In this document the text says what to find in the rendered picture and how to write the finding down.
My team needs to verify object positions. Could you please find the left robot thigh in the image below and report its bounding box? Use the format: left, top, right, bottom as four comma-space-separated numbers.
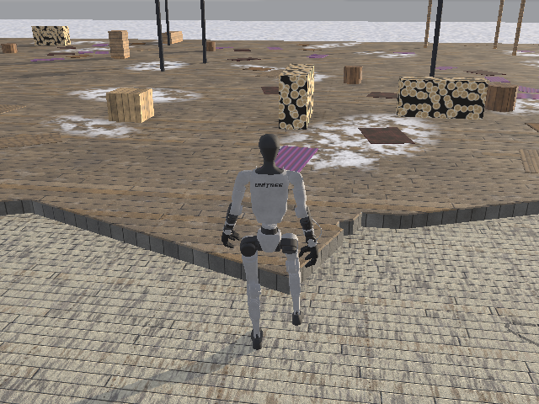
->
240, 236, 261, 299

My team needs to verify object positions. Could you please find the right robot forearm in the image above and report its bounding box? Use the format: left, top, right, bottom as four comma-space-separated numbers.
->
300, 206, 318, 247

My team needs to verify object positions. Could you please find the robot right hand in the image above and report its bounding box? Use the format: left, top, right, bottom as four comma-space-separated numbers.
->
299, 245, 318, 268

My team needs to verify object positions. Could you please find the left robot forearm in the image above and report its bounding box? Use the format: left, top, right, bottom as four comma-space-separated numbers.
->
223, 203, 238, 235

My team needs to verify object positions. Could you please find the robot left hand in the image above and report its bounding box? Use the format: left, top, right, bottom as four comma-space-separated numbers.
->
221, 231, 241, 248

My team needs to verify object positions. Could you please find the robot left upper arm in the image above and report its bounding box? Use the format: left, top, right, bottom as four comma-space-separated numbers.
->
229, 170, 252, 215

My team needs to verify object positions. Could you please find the right robot shin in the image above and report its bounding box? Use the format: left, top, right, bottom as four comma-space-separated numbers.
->
289, 259, 301, 315

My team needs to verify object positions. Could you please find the robot right upper arm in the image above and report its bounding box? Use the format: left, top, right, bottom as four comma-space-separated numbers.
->
287, 170, 308, 218

